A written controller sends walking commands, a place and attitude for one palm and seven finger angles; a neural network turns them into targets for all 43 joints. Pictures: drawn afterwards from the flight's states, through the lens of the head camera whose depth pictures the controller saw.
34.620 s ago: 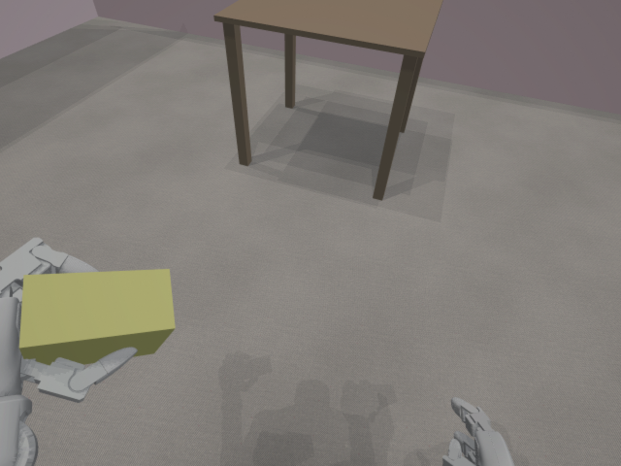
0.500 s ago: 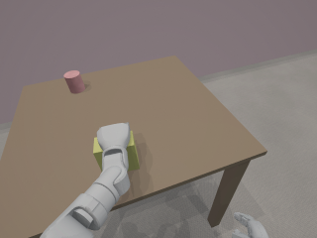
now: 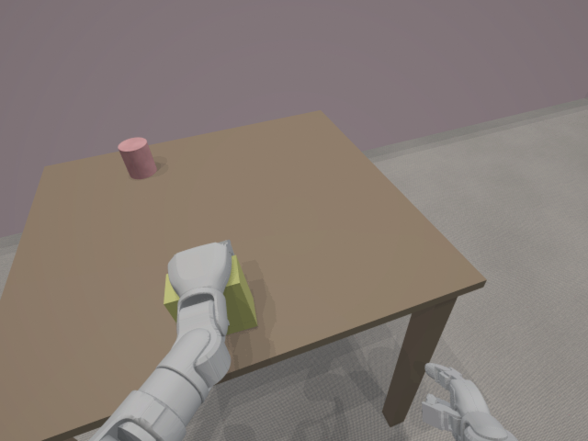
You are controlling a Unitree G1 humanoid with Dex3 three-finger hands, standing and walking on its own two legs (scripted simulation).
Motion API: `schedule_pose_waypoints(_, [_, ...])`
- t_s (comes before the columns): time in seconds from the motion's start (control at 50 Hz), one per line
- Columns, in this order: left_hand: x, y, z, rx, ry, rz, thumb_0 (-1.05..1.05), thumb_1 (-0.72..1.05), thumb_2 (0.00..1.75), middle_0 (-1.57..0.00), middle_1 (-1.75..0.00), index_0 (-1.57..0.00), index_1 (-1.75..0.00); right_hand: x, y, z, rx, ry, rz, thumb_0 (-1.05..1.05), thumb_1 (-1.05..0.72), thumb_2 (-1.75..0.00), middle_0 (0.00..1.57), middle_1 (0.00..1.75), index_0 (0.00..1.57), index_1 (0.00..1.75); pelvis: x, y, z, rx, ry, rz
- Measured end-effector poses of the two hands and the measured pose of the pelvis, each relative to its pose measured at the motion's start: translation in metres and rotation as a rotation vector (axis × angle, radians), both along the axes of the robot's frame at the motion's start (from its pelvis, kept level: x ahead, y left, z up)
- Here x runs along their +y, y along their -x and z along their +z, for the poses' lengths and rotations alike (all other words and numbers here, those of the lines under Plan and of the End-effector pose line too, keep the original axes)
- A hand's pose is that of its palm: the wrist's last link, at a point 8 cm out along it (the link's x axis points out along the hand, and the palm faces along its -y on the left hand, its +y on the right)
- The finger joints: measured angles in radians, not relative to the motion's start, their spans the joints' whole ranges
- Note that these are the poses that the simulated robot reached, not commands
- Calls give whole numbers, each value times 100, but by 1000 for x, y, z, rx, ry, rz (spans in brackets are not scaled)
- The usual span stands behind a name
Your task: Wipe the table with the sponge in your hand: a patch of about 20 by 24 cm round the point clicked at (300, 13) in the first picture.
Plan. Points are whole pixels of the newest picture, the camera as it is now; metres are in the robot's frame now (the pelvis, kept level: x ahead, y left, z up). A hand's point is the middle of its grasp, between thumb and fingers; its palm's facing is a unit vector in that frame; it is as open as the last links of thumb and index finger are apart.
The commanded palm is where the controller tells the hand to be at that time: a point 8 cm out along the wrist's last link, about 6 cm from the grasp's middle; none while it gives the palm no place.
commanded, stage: slide back across to the middle lane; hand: left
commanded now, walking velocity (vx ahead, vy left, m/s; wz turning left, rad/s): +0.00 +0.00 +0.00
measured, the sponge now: (216, 307) +0.32 +0.17 +0.00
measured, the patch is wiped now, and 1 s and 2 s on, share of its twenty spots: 1.00 1.00 1.00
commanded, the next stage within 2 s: wipe forward along the middle lane in 0.44 s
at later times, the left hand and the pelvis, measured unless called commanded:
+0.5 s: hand (181, 305) +0.29 +0.21 +0.04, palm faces -0.01 -0.12 -0.99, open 10.0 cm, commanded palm +0.26 +0.21 +0.09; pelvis +0.00 -0.01 +0.00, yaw +0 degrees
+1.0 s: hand (171, 291) +0.32 +0.23 +0.04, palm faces -0.08 -0.05 -1.00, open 10.0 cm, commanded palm +0.31 +0.23 +0.07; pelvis -0.02 -0.01 +0.00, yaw +1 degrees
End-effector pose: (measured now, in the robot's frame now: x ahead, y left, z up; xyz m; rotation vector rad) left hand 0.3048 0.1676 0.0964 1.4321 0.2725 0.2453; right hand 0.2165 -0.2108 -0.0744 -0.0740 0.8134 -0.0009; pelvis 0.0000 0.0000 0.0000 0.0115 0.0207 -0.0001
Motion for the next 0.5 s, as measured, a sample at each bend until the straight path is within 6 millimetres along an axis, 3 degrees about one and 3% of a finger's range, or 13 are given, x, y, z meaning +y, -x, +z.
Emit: schedule_pose_waypoints(0.5, [38,31,3,18,-2,41,0,-48,105,-71,-136,-73,-135,-15,3,-2,-44,28,-24,2,-91,-90,20,30,20,30,-6,0,1,-22,-4,-8])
